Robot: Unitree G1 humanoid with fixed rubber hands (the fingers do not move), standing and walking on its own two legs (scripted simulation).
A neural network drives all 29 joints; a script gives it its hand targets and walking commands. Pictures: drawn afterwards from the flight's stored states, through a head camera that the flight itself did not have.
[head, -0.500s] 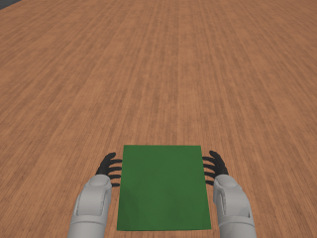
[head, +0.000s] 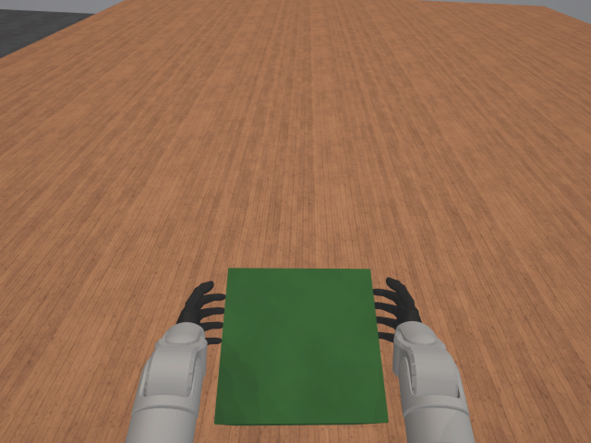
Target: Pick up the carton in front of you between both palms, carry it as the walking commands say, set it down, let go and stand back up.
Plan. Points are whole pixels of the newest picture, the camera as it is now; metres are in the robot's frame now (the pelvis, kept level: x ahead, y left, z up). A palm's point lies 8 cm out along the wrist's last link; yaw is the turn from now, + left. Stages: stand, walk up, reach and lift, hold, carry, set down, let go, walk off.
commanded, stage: carry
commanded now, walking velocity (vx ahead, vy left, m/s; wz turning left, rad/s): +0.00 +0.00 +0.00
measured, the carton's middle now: (297, 354) +0.32 +0.00 -0.07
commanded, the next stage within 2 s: none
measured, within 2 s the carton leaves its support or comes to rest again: neither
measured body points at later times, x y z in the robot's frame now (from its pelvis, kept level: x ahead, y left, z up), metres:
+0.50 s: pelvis +0.00 -0.02 +0.00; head -0.03 -0.03 +0.45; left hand +0.29 +0.13 +0.03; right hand +0.29 -0.18 +0.03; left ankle +0.09 +0.09 -0.73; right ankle -0.08 -0.11 -0.73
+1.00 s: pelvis +0.08 +0.02 +0.01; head +0.08 +0.03 +0.46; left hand +0.39 +0.16 +0.02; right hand +0.38 -0.14 +0.03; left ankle +0.08 +0.11 -0.73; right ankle -0.05 -0.09 -0.69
